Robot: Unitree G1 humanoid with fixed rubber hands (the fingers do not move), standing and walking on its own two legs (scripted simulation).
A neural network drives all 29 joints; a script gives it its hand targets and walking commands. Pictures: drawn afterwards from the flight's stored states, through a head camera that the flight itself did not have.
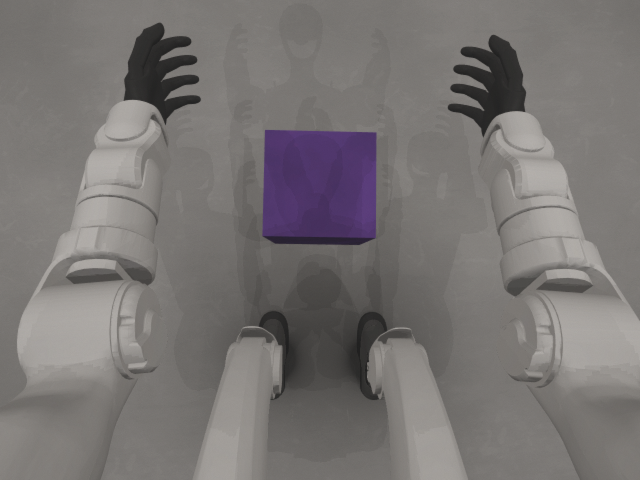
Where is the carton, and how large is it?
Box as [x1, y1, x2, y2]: [262, 130, 375, 244]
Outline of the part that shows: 265,130 262,232 263,236 275,243 359,244 375,237 375,132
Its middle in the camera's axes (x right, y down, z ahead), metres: -0.01 -0.10 +0.84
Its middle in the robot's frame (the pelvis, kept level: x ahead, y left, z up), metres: +0.50 +0.01 -0.51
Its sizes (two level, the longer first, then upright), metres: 0.210 0.200 0.250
